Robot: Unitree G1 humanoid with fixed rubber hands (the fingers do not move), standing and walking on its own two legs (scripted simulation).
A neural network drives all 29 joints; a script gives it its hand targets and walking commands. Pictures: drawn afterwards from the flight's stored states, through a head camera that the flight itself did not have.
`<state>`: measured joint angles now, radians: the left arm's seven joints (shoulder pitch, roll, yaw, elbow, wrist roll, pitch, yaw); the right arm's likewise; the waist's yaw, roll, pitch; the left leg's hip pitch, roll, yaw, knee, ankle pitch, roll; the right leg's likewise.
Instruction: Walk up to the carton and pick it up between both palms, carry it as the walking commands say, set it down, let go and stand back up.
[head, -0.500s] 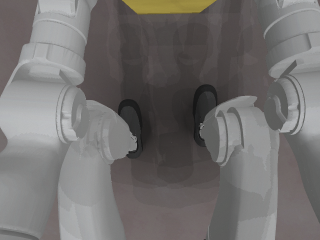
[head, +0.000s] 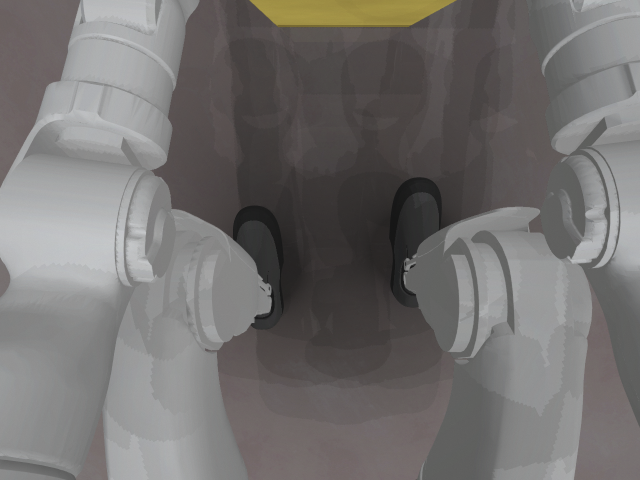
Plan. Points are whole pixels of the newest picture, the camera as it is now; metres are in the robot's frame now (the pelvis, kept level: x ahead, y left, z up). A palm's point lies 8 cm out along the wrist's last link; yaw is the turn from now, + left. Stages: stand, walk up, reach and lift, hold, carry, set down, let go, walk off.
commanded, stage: reach and lift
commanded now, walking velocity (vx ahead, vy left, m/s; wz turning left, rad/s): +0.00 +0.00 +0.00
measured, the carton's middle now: out of the picture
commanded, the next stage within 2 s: none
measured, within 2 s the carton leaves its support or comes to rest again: leaves its support in 1.14 s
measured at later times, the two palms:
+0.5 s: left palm out of the picture +0.57 +0.08 -0.19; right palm out of the picture +0.55 -0.19 -0.19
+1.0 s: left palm out of the picture +0.57 +0.08 -0.19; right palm out of the picture +0.55 -0.19 -0.19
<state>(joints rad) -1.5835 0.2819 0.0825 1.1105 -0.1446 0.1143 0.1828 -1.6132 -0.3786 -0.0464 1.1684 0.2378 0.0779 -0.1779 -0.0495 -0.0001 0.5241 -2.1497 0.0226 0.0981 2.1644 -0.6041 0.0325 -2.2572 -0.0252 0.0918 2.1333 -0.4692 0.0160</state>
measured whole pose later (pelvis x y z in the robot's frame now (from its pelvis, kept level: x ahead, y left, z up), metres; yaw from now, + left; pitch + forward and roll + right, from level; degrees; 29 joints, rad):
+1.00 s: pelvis +0.00 +0.00 -0.01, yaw -1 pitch +32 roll +3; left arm -1.60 0.25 0.13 1.11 -0.14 0.19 0.12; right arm -1.63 -0.33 -0.11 1.19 0.21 0.14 -0.10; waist -0.05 0.00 0.52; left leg -2.16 -0.03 0.06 2.23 -0.63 0.01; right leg -2.25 -0.02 0.09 2.19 -0.49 0.02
